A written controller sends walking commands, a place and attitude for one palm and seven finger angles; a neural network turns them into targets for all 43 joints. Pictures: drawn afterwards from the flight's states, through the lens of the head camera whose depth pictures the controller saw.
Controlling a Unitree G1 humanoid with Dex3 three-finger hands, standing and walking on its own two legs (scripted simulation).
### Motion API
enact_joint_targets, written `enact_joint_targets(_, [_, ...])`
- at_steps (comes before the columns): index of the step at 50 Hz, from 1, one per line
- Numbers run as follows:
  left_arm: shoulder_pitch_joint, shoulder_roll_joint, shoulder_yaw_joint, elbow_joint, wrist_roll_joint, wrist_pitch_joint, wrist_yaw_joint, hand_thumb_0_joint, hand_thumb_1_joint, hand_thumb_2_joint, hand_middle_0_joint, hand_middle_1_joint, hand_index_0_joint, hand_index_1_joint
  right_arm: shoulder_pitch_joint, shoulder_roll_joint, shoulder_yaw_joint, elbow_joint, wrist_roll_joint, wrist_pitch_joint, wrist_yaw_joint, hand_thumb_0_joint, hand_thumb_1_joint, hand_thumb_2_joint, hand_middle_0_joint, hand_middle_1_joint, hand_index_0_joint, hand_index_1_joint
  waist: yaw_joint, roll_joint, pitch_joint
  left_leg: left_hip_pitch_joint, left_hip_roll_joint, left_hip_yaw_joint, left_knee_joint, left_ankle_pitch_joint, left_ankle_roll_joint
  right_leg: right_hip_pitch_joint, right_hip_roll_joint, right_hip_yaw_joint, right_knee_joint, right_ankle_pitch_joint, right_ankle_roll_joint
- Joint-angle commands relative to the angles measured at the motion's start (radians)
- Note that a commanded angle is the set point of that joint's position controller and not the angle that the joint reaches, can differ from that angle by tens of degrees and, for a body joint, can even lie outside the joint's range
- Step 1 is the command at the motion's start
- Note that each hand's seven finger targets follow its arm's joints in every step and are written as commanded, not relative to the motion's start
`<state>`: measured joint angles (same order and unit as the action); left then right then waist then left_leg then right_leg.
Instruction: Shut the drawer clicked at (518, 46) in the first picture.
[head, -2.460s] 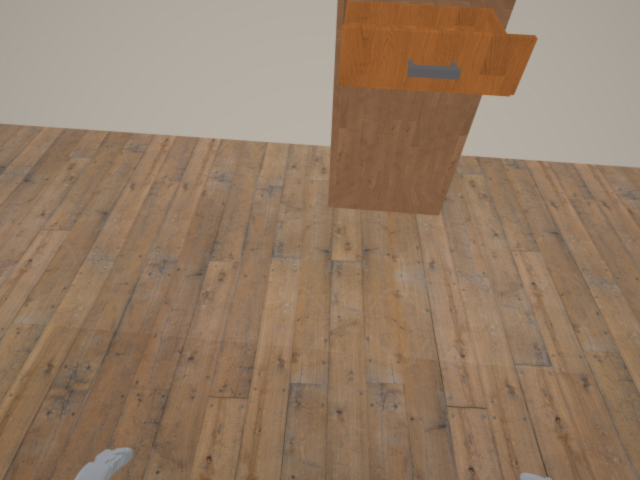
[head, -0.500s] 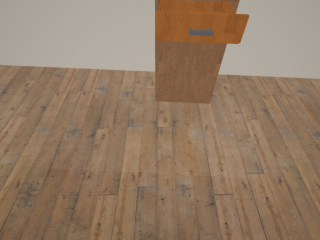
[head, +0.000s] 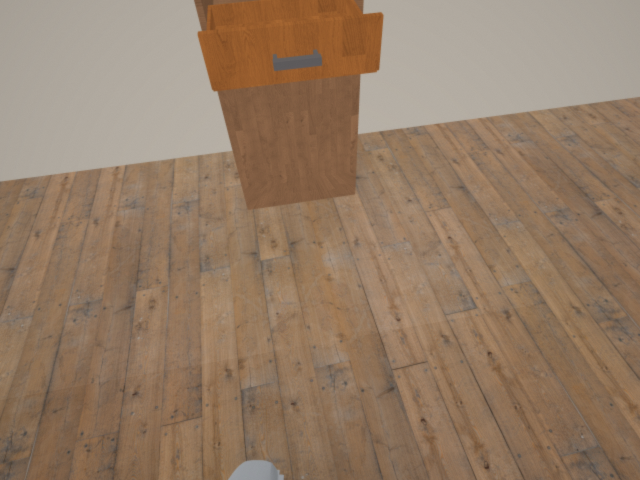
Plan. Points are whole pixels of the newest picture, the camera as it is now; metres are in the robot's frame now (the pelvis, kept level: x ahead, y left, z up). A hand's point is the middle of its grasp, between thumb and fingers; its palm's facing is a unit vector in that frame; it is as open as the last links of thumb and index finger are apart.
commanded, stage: walk to a spot facing it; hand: left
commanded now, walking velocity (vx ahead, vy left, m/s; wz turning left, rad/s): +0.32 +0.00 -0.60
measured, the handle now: (296, 58) +1.04 +0.16 +0.03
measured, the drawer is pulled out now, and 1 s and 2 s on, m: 0.29 0.29 0.29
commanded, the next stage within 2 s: turn to face it in 1.70 s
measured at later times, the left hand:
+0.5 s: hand (158, 419) +0.22 +0.30 -0.18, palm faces -0.21 -0.96 -0.20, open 7.4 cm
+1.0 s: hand (333, 282) +0.52 +0.03 -0.19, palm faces -0.62 -0.77 -0.13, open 7.3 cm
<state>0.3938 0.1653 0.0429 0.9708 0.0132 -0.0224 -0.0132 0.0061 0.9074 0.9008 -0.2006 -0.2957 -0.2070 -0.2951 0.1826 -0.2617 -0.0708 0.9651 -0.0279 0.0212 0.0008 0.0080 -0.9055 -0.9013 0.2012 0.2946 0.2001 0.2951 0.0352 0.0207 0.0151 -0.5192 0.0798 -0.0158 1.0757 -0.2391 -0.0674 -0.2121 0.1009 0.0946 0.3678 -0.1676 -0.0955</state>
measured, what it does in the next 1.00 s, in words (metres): walks ahead, turning right: left foot, then right foot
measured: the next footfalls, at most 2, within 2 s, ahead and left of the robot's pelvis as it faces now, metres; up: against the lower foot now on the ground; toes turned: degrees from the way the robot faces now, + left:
left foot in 0.32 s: +0.19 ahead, +0.17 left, +0.00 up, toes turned -10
right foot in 0.92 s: +0.36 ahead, -0.11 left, +0.00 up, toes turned -42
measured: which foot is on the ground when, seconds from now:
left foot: up 0.00-0.30, down 0.32-0.92, up 0.94-1.00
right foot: down 0.00-0.32, up 0.34-0.90, down 0.92-1.00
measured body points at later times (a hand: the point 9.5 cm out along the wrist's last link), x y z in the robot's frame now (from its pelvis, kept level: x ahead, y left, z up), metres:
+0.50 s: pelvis +0.14 +0.09 +0.00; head +0.15 +0.13 +0.45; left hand +0.24 +0.35 -0.16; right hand +0.13 -0.15 -0.12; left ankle +0.15 +0.18 -0.75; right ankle +0.09 -0.04 -0.64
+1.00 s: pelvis +0.31 -0.02 -0.03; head +0.36 -0.03 +0.41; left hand +0.55 +0.07 -0.18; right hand +0.09 -0.11 -0.17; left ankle +0.24 +0.17 -0.64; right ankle +0.33 -0.08 -0.75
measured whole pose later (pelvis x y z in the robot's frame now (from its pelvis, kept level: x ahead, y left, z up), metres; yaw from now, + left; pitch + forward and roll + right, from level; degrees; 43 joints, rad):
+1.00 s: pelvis +0.31 -0.02 -0.03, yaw -36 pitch -1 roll -1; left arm 0.09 0.18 0.05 0.91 0.01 -0.04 -0.02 0.00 0.91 0.90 -0.20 -0.29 -0.20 -0.29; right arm 0.49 -0.11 -0.03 1.10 0.00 -0.02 -0.02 0.01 -0.90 -0.90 0.20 0.29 0.20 0.30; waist -0.07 -0.03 0.12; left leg -0.27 0.14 0.14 1.30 -0.43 -0.03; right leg -0.39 0.07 -0.17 0.67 -0.29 -0.15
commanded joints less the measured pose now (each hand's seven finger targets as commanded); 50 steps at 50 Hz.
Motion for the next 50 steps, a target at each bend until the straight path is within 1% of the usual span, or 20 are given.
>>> enact_joint_targets(1, [0.085,0.188,0.051,-0.038,0.008,-0.031,0.014,0.000,0.900,0.900,-0.200,-0.300,-0.200,-0.300,-0.107,-0.061,-0.010,-0.122,-0.002,-0.044,0.003,0.000,-0.900,-0.900,0.200,0.300,0.200,0.300,0.024,-0.135,0.002,-0.191,0.013,-0.010,-0.058,-0.009,-0.013,0.156,-0.267,0.386,-0.174,-0.189,-0.092])
enact_joint_targets(10, [0.060,0.222,0.059,-0.052,0.017,-0.026,0.024,0.000,0.900,0.900,-0.200,-0.300,-0.200,-0.300,-0.159,-0.035,-0.004,-0.184,0.016,-0.067,0.008,0.000,-0.900,-0.900,0.200,0.300,0.200,0.300,0.031,-0.161,0.020,0.006,-0.044,0.000,-0.348,-0.073,0.011,0.059,-0.259,0.423,-0.124,-0.095,-0.108])
enact_joint_targets(12, [0.019,0.233,0.065,-0.063,0.017,-0.023,0.023,0.000,0.900,0.900,-0.200,-0.300,-0.200,-0.300,-0.112,-0.035,-0.005,-0.177,0.022,-0.077,0.004,0.000,-0.900,-0.900,0.200,0.300,0.200,0.300,0.003,-0.168,0.016,0.163,-0.067,0.010,-0.465,-0.075,0.018,-0.026,-0.238,0.411,-0.075,-0.066,-0.089])
enact_joint_targets(14, [-0.042,0.214,0.067,-0.084,0.010,-0.019,0.020,0.000,0.900,0.900,-0.200,-0.300,-0.200,-0.300,0.061,-0.071,-0.013,-0.127,0.025,-0.089,-0.014,0.000,-0.900,-0.900,0.200,0.300,0.200,0.300,-0.072,-0.116,-0.040,0.497,-0.055,0.000,-0.643,-0.001,0.032,-0.205,-0.140,0.330,0.080,-0.083,-0.032])
enact_joint_targets(15, [-0.041,0.168,0.061,-0.095,0.001,-0.019,0.011,0.000,0.900,0.900,-0.200,-0.300,-0.200,-0.300,0.190,-0.153,-0.030,-0.089,0.020,-0.095,-0.028,0.000,-0.900,-0.900,0.200,0.300,0.200,0.300,-0.125,0.062,-0.111,0.722,0.110,-0.163,-0.708,-0.141,0.063,-0.366,-0.045,0.225,0.287,-0.169,0.004])
enact_joint_targets(16, [-0.021,0.120,0.057,-0.106,-0.004,-0.023,0.001,0.000,0.900,0.900,-0.200,-0.300,-0.200,-0.300,0.281,-0.238,-0.047,-0.076,0.007,-0.094,-0.027,0.000,-0.900,-0.900,0.200,0.300,0.200,0.300,-0.135,0.310,-0.136,0.766,0.379,-0.499,-0.843,-0.332,0.137,-0.532,0.028,0.046,0.606,-0.416,0.064])
enact_joint_targets(17, [-0.049,0.152,0.061,-0.117,0.005,-0.023,0.001,0.000,0.900,0.900,-0.200,-0.300,-0.200,-0.300,0.251,-0.226,-0.039,-0.096,0.013,-0.081,-0.025,0.000,-0.900,-0.900,0.200,0.300,0.200,0.300,-0.119,0.201,-0.048,0.612,0.441,-0.576,-0.895,-0.437,0.193,-0.537,-0.052,0.017,0.723,-0.380,0.079])
enact_joint_targets(18, [-0.055,0.159,0.070,-0.115,0.016,-0.020,-0.004,0.000,0.900,0.900,-0.200,-0.300,-0.200,-0.300,0.173,-0.171,-0.026,-0.123,0.004,-0.079,-0.020,0.000,-0.900,-0.900,0.200,0.300,0.200,0.300,-0.083,0.125,0.031,0.470,0.400,-0.514,-0.933,-0.494,0.206,-0.526,-0.091,-0.003,0.798,-0.329,0.083])
enact_joint_targets(20, [-0.059,0.147,0.074,-0.079,0.029,-0.002,-0.023,0.000,0.900,0.900,-0.200,-0.300,-0.200,-0.300,0.109,-0.072,0.004,-0.111,0.007,-0.093,-0.023,0.000,-0.900,-0.900,0.200,0.300,0.200,0.300,-0.033,0.111,0.107,0.337,0.283,-0.289,-0.938,-0.333,0.126,-0.501,-0.140,-0.031,0.869,-0.169,0.088])
enact_joint_targets(22, [-0.032,0.109,0.067,-0.065,0.028,0.015,-0.034,0.000,0.900,0.900,-0.200,-0.300,-0.200,-0.300,0.123,-0.028,0.020,-0.087,0.014,-0.109,-0.029,0.000,-0.900,-0.900,0.200,0.300,0.200,0.300,-0.004,0.144,0.091,0.328,0.204,-0.098,-0.905,-0.083,0.048,-0.456,-0.149,-0.048,0.876,-0.051,0.099])
enact_joint_targets(24, [-0.033,0.096,0.064,-0.065,0.026,0.028,-0.034,0.000,0.900,0.900,-0.200,-0.300,-0.200,-0.300,0.167,-0.017,0.022,-0.062,0.016,-0.119,-0.034,0.000,-0.900,-0.900,0.200,0.300,0.200,0.300,-0.001,0.144,0.068,0.372,0.193,0.005,-0.880,0.118,0.042,-0.487,-0.152,-0.054,0.900,0.000,0.110])
enact_joint_targets(30, [-0.164,0.071,0.052,-0.095,0.025,0.048,-0.036,0.000,0.900,0.900,-0.200,-0.300,-0.200,-0.300,0.296,-0.008,0.029,0.011,0.016,-0.129,-0.044,0.000,-0.900,-0.900,0.200,0.300,0.200,0.300,-0.027,0.073,0.092,0.501,0.217,0.105,-0.847,0.405,0.053,-0.633,-0.167,-0.094,0.897,0.062,0.119])
enact_joint_targets(37, [-0.399,0.046,0.020,-0.142,0.017,0.032,-0.047,0.000,0.900,0.900,-0.200,-0.300,-0.200,-0.300,0.423,-0.007,0.030,0.084,-0.001,-0.118,-0.044,0.000,-0.900,-0.900,0.200,0.300,0.200,0.300,-0.100,0.089,0.136,0.651,0.242,0.204,-0.813,0.613,0.137,-0.600,-0.154,-0.229,0.531,0.012,0.082])
enact_joint_targets(42, [-0.304,0.072,0.025,-0.112,0.018,0.012,-0.034,0.000,0.900,0.900,-0.200,-0.300,-0.200,-0.300,0.407,-0.057,0.015,0.092,0.004,-0.105,-0.040,0.000,-0.900,-0.900,0.200,0.300,0.200,0.300,-0.038,0.151,0.025,0.663,0.258,0.316,-0.559,1.120,0.129,-0.282,-0.053,-0.309,0.323,-0.090,-0.001])
enact_joint_targets(44, [-0.080,0.136,0.049,-0.047,0.022,-0.009,-0.025,0.000,0.900,0.900,-0.200,-0.300,-0.200,-0.300,0.348,-0.080,0.011,0.063,0.013,-0.103,-0.034,0.000,-0.900,-0.900,0.200,0.300,0.200,0.300,0.075,0.141,-0.107,0.502,0.240,0.332,-0.235,0.974,0.094,0.099,-0.046,-0.291,0.186,-0.021,-0.036])
enact_joint_targets(45, [0.028,0.230,0.068,-0.017,0.023,-0.018,-0.015,0.000,0.900,0.900,-0.200,-0.300,-0.200,-0.300,0.357,-0.040,0.018,0.044,0.031,-0.100,-0.020,0.000,-0.900,-0.900,0.200,0.300,0.200,0.300,0.117,-0.018,-0.222,0.193,0.180,0.328,0.066,0.443,0.060,0.438,-0.248,-0.041,0.151,0.032,-0.118])
enact_joint_targets(46, [0.104,0.309,0.085,-0.008,0.003,-0.021,0.001,0.000,0.900,0.900,-0.200,-0.300,-0.200,-0.300,0.351,0.017,0.022,0.004,0.039,-0.108,-0.023,0.000,-0.900,-0.900,0.200,0.300,0.200,0.300,0.105,-0.166,-0.347,-0.100,0.001,0.245,0.422,-0.342,0.004,0.618,-0.529,0.497,0.077,0.233,-0.254])
enact_joint_targets(47, [0.065,0.313,0.090,-0.020,-0.016,-0.006,0.016,0.000,0.900,0.900,-0.200,-0.300,-0.200,-0.300,0.239,-0.023,0.010,-0.028,0.033,-0.102,-0.029,0.000,-0.900,-0.900,0.200,0.300,0.200,0.300,0.108,-0.044,-0.264,-0.153,0.030,0.080,0.469,-0.303,0.044,0.508,-0.534,0.474,-0.014,0.176,-0.268])
enact_joint_targets(48, [-0.013,0.265,0.077,-0.031,-0.014,-0.011,0.020,0.000,0.900,0.900,-0.200,-0.300,-0.200,-0.300,0.216,-0.009,0.005,-0.024,0.022,-0.102,-0.018,0.000,-0.900,-0.900,0.200,0.300,0.200,0.300,0.070,-0.004,-0.121,-0.163,0.081,0.048,0.421,-0.156,0.049,0.354,-0.476,0.303,-0.042,0.174,-0.147])
enact_joint_targets(50, [-0.116,0.193,0.053,-0.042,-0.013,-0.025,0.022,0.000,0.900,0.900,-0.200,-0.300,-0.200,-0.300,0.216,0.018,0.009,-0.008,0.013,-0.076,-0.021,0.000,-0.900,-0.900,0.200,0.300,0.200,0.300,-0.017,0.040,-0.006,-0.073,0.120,0.029,0.315,-0.087,0.033,0.060,-0.410,0.193,-0.087,0.189,-0.074])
